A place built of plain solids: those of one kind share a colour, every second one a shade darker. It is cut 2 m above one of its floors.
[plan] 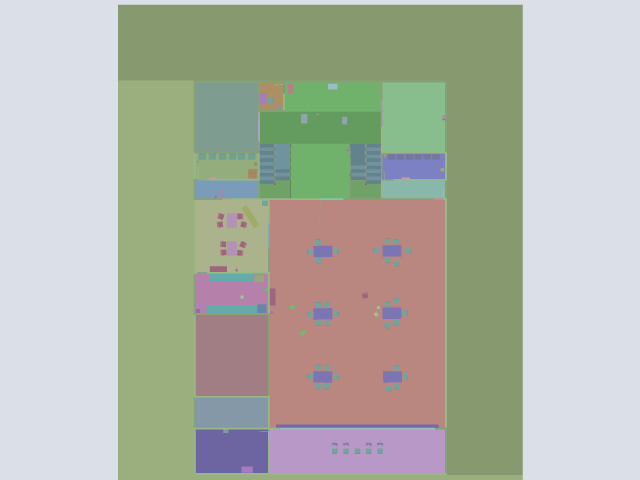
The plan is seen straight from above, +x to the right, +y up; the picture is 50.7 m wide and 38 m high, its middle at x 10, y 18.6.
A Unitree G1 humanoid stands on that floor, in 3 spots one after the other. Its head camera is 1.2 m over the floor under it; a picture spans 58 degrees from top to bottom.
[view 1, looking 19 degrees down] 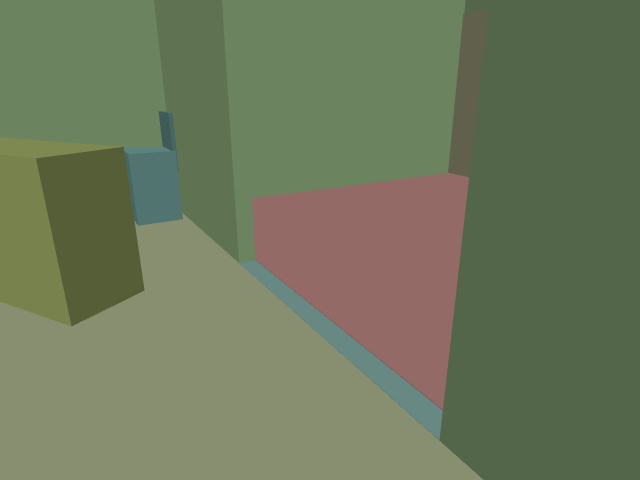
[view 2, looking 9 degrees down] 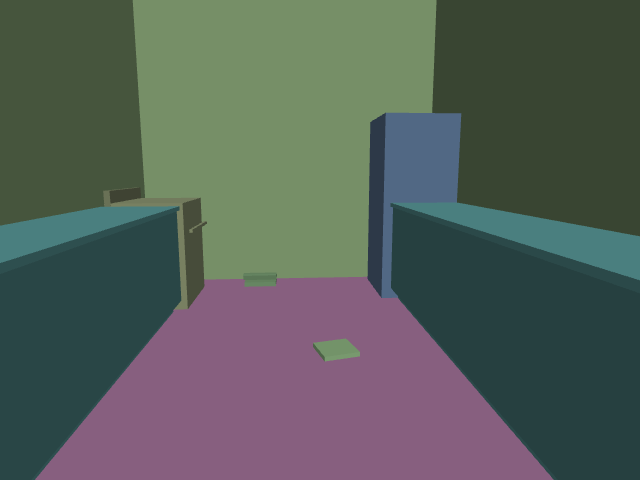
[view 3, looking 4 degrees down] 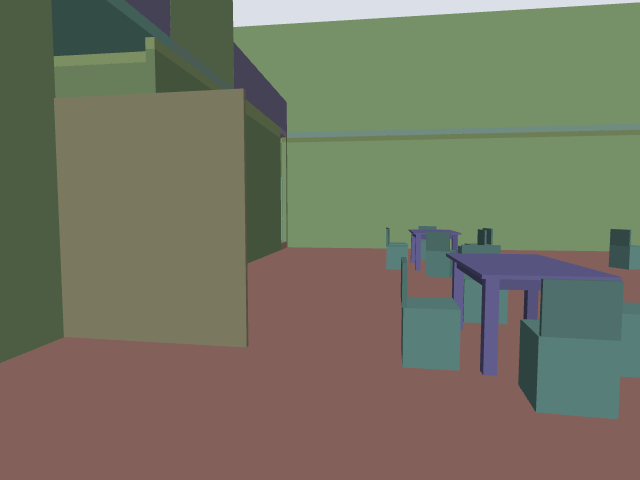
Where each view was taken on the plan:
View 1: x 4.88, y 17.07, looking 59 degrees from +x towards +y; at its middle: floor_ballroom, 3.69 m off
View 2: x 1.07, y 14.38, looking -4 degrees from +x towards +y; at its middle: wall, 4.89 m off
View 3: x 6.38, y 18.82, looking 8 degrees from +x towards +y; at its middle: wall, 13.69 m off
